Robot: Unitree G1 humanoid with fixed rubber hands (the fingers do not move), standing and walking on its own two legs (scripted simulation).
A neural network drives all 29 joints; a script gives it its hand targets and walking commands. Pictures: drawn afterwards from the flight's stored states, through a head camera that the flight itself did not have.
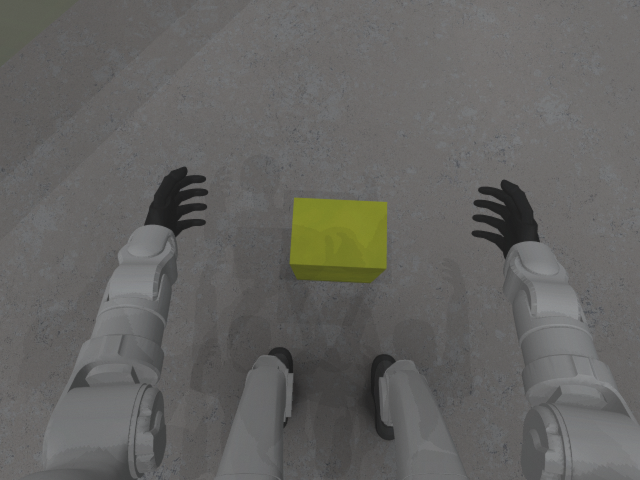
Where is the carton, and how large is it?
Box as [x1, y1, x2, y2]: [290, 198, 386, 282]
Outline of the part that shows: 294,198 290,265 297,279 370,282 386,268 386,202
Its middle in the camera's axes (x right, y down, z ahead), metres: +0.04 +0.02 +0.96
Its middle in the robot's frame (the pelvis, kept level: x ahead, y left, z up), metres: +0.48 -0.01 -0.55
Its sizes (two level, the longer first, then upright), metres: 0.205 0.148 0.270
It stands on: the floor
